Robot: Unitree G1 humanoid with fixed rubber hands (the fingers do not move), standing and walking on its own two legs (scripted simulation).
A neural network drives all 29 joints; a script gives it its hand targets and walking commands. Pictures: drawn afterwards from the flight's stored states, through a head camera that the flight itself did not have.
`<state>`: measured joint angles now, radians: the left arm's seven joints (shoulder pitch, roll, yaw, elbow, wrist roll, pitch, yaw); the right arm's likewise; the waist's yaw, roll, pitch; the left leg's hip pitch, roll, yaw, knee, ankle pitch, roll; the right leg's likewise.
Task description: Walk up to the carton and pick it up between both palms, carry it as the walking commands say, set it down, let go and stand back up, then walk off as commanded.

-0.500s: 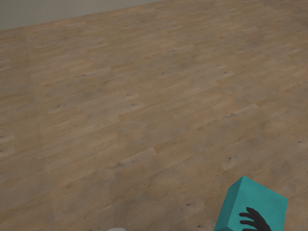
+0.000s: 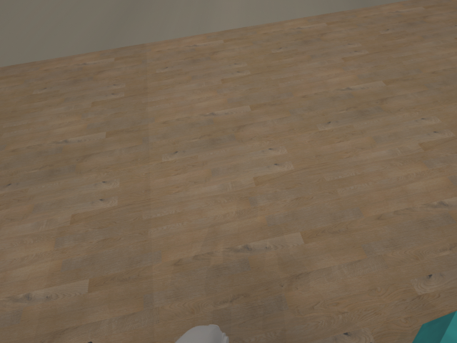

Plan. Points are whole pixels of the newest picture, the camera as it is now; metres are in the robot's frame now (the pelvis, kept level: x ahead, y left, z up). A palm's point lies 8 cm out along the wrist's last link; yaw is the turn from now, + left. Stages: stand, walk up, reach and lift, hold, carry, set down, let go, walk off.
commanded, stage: walk off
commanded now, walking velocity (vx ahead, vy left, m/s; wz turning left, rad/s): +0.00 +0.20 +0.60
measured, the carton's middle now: out of the picture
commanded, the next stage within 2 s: none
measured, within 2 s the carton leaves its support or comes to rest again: neither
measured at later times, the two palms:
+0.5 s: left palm out of the picture -0.02 +0.45 -0.13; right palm (290, 335) +0.16 -0.09 -0.11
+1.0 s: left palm out of the picture -0.22 +0.49 -0.10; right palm (201, 319) +0.18 +0.08 -0.12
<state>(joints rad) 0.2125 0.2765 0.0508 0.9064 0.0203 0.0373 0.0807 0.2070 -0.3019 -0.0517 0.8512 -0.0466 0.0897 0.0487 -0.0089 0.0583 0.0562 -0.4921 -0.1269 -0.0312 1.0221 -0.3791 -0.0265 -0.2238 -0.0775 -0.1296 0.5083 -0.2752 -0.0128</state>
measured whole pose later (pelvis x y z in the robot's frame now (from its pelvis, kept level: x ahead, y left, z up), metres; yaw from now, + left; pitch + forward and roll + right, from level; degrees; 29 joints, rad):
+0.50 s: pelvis -0.02 +0.15 -0.01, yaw +17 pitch +0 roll +0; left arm 0.17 0.31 0.07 0.89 0.02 0.07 0.05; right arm 0.17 -0.29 -0.04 0.82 -0.03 0.06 0.03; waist -0.02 -0.04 0.09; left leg -0.31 -0.05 0.02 0.52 -0.21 0.06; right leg -0.49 -0.11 -0.10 1.09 -0.47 0.06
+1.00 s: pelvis -0.07 +0.23 +0.00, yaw +35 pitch +0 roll +2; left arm 0.25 0.31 0.08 0.92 0.04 0.02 0.05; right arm 0.15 -0.31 -0.06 0.82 -0.01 0.09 0.08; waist 0.03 0.01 0.08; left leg -0.41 0.08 0.02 0.81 -0.37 -0.12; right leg -0.21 -0.25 -0.22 0.51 -0.26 0.08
